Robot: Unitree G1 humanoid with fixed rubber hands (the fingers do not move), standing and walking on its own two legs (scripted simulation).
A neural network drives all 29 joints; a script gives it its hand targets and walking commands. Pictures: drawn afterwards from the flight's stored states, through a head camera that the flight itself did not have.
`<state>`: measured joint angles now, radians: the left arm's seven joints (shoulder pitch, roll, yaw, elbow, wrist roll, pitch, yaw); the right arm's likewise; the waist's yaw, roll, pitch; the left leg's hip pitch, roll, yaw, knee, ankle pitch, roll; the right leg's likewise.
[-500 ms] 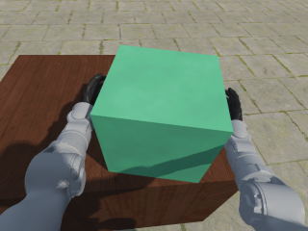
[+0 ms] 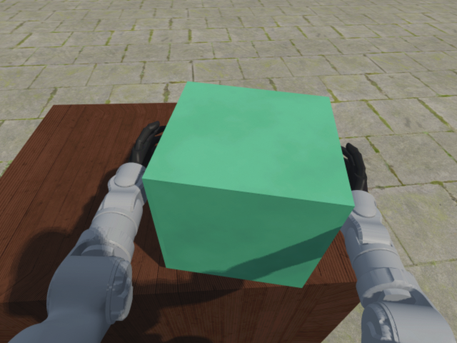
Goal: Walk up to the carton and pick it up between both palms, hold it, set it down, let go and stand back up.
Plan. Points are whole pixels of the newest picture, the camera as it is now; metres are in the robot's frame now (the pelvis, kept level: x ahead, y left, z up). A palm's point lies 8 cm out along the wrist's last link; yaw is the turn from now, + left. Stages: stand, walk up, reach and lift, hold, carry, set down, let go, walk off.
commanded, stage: reach and lift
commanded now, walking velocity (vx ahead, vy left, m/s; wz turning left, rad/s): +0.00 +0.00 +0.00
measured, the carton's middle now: (245, 185) +0.44 -0.02 +0.04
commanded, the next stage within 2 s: none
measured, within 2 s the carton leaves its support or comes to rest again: neither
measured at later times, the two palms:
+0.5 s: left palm (122, 155) +0.39 +0.19 +0.17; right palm (355, 167) +0.37 -0.20 +0.15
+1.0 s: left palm (122, 155) +0.36 +0.18 +0.20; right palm (374, 154) +0.36 -0.21 +0.19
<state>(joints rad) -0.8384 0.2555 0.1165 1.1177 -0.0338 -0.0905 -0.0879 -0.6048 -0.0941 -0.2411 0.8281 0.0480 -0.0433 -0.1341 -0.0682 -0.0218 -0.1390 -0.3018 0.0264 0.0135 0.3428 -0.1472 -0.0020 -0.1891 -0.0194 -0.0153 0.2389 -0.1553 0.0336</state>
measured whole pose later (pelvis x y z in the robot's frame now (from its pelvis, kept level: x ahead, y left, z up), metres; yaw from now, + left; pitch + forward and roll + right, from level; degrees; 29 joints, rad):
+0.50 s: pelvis -0.01 -0.01 +0.00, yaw +1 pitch -1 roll -1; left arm -0.74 0.20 0.28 0.67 0.11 0.29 -0.12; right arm -0.66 -0.13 -0.16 0.76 0.11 0.13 -0.14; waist -0.04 -0.06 -0.07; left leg -0.14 0.03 0.00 0.30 -0.14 -0.02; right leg -0.04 -0.01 -0.02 0.22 -0.16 0.02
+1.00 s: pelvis -0.01 -0.02 +0.00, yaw +1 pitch -5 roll +0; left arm -0.62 0.13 0.32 0.31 0.17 0.51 -0.13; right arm -0.67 -0.20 -0.06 0.64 0.21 0.25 -0.12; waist -0.07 -0.06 -0.05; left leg -0.07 0.04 -0.01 0.28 -0.13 -0.03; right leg 0.02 0.00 -0.03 0.24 -0.18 0.00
